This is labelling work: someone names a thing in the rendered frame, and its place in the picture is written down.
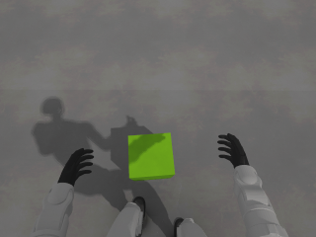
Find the robot left foot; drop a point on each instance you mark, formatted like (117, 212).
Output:
(140, 201)

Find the robot left hand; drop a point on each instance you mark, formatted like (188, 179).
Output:
(70, 172)

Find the right robot thigh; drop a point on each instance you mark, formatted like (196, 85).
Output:
(190, 230)

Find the robot right forearm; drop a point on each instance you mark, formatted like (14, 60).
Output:
(257, 212)

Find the carton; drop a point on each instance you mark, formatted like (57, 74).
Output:
(150, 157)

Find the robot left forearm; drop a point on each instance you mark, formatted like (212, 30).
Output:
(57, 206)

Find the robot right hand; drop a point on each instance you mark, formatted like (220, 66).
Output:
(238, 156)

